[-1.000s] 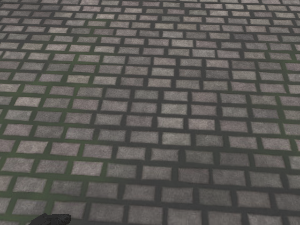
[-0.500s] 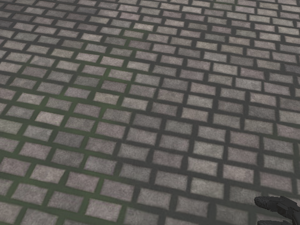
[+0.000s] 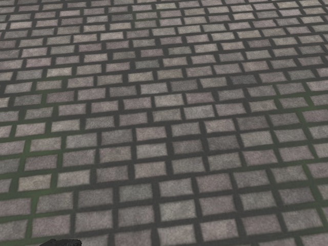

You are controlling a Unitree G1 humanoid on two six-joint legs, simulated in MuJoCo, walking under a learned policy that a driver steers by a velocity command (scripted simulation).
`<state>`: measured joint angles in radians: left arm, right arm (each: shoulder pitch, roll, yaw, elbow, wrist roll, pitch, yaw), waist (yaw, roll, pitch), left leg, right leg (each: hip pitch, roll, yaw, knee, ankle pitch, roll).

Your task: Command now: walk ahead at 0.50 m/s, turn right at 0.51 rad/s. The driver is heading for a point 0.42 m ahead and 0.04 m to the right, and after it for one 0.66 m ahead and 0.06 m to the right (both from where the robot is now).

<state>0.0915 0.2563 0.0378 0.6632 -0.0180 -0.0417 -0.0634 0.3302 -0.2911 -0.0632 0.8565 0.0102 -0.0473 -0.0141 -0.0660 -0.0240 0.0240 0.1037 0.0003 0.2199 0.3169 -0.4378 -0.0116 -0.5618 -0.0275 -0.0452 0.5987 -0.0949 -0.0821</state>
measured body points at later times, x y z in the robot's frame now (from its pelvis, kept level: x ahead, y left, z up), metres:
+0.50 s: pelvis +0.29 +0.00 +0.01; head +0.31 -0.01 +0.45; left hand +0.40 +0.27 -0.11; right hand +0.45 -0.29 -0.07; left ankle +0.44 +0.08 -0.72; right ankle +0.14 -0.09 -0.72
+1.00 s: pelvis +0.42 -0.02 +0.02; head +0.42 -0.03 +0.47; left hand +0.62 +0.20 -0.09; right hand +0.47 -0.29 -0.11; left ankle +0.44 +0.08 -0.72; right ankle +0.41 -0.16 -0.72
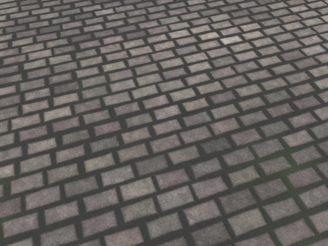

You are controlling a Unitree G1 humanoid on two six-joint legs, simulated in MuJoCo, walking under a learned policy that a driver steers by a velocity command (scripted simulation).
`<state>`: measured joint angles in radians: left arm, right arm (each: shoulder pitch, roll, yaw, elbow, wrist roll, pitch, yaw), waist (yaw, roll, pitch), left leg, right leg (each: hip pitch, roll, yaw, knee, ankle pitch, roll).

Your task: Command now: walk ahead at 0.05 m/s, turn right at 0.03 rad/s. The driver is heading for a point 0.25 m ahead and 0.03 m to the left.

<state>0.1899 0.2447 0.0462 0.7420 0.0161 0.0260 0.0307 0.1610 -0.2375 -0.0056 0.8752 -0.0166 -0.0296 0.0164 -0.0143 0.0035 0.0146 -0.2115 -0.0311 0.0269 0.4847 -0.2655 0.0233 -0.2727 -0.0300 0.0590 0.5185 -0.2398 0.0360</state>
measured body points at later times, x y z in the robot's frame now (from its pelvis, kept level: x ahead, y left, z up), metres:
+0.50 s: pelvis +0.02 -0.01 +0.00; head +0.02 -0.01 +0.45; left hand +0.11 +0.25 -0.13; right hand +0.09 -0.27 -0.14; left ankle +0.00 +0.11 -0.74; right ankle +0.02 -0.14 -0.74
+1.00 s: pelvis +0.01 +0.00 +0.00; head +0.02 +0.00 +0.45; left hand +0.04 +0.25 -0.15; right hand +0.03 -0.25 -0.15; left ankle +0.00 +0.11 -0.74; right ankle +0.02 -0.14 -0.74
